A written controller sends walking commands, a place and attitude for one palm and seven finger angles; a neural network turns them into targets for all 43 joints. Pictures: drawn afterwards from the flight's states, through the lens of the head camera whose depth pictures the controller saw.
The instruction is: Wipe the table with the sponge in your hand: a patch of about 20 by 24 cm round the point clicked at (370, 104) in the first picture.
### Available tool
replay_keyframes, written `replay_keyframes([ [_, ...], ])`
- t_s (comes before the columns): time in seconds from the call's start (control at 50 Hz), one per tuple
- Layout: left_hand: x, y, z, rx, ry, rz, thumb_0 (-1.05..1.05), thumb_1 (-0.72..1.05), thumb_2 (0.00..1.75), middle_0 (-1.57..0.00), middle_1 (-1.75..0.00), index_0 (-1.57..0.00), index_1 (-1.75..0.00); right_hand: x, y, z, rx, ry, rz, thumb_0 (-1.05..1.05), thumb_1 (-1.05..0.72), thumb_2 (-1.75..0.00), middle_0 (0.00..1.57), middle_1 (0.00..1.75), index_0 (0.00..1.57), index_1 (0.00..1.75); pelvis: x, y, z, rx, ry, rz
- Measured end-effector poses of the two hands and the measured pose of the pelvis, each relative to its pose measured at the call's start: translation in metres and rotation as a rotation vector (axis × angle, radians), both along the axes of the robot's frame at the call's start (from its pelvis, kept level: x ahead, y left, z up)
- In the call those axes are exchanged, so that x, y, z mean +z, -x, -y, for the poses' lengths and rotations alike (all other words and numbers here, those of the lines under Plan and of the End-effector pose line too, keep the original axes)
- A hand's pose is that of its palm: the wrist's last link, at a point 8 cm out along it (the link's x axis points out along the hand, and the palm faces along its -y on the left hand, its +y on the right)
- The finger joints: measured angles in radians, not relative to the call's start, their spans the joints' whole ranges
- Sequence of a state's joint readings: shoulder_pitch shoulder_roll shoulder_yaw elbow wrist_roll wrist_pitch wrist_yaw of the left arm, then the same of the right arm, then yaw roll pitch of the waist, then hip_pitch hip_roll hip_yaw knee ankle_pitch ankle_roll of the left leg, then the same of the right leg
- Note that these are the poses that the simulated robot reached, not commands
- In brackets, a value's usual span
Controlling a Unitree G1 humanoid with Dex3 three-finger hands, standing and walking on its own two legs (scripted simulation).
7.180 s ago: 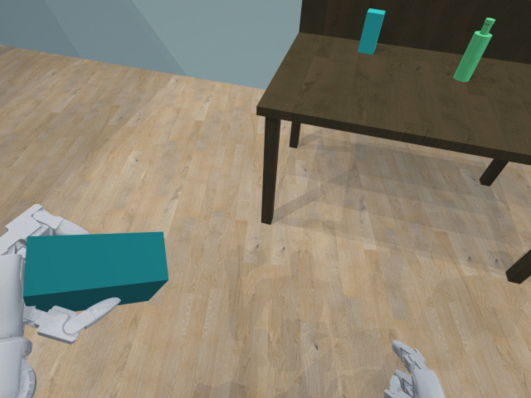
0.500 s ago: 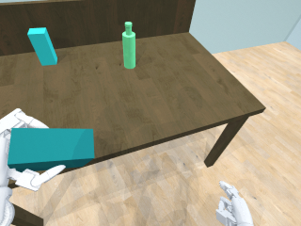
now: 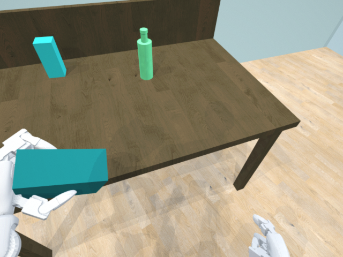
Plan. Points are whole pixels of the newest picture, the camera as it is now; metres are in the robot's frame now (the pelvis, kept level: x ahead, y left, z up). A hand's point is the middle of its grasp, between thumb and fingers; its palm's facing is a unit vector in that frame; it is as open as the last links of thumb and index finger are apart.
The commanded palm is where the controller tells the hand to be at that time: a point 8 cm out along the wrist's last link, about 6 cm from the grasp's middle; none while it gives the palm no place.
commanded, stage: shuffle to correct the standing spot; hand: left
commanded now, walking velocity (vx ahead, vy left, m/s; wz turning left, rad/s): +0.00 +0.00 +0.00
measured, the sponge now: (76, 173) +0.23 +0.20 +0.13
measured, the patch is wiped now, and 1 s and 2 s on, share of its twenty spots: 0.00 0.00 0.00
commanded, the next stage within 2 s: come to a stop and stand still in 1.26 s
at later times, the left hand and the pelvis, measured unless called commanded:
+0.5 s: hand (30, 164) +0.23 +0.27 +0.15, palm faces +0.38 -0.83 -0.40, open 10.1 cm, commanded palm +0.17 +0.31 +0.17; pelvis +0.02 +0.03 -0.01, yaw +2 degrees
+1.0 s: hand (34, 154) +0.25 +0.28 +0.15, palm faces +0.35 -0.83 -0.43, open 10.1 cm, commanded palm +0.19 +0.32 +0.17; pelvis +0.03 +0.04 -0.02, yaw +0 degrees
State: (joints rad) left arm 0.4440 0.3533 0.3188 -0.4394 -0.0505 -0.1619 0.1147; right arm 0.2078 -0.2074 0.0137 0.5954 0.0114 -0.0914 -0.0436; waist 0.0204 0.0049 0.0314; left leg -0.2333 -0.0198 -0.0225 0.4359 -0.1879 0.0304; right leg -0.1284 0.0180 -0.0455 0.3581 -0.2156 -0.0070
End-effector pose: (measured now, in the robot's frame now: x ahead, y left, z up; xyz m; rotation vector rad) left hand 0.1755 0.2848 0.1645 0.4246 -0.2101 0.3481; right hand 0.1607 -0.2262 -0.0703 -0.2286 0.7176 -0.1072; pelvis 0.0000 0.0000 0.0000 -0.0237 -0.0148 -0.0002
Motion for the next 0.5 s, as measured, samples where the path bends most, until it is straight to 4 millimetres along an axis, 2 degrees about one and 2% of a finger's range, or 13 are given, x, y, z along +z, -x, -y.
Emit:
replay_keyframes([
  [0.16, -0.001, 0.003, -0.002, 0.0, 0.001, 0.008, -0.02, -0.49, 1.0, -0.73, -1.34, -0.75, -1.34, 0.003, -0.006, 0.0, 0.009, 0.01, 0.017, 0.01, -0.91, -0.9, 0.2, 0.3, 0.2, 0.3, -0.002, -0.001, -0.003, 0.008, 0.005, 0.0],
  [0.28, -0.003, 0.001, -0.012, -0.005, -0.005, 0.029, -0.02, -0.49, 1.0, -0.73, -1.34, -0.75, -1.34, 0.0, -0.011, -0.004, 0.005, 0.025, 0.016, 0.01, -0.91, -0.9, 0.2, 0.3, 0.2, 0.3, -0.007, -0.007, -0.013, 0.015, 0.008, -0.003],
  [0.4, 0.0, -0.009, -0.026, -0.001, -0.049, 0.047, -0.02, -0.49, 1.0, -0.73, -1.34, -0.75, -1.34, -0.007, -0.016, -0.017, 0.006, 0.015, 0.009, 0.01, -0.91, -0.9, 0.2, 0.3, 0.2, 0.3, -0.012, -0.014, -0.023, 0.022, -0.007, -0.01],
  [0.5, 0.005, -0.013, -0.029, -0.013, -0.075, 0.062, -0.02, -0.49, 1.0, -0.73, -1.34, -0.75, -1.34, -0.014, -0.022, -0.03, 0.021, -0.014, -0.005, 0.01, -0.91, -0.9, 0.2, 0.3, 0.2, 0.3, -0.014, -0.02, -0.028, 0.03, 0.001, -0.018],
])
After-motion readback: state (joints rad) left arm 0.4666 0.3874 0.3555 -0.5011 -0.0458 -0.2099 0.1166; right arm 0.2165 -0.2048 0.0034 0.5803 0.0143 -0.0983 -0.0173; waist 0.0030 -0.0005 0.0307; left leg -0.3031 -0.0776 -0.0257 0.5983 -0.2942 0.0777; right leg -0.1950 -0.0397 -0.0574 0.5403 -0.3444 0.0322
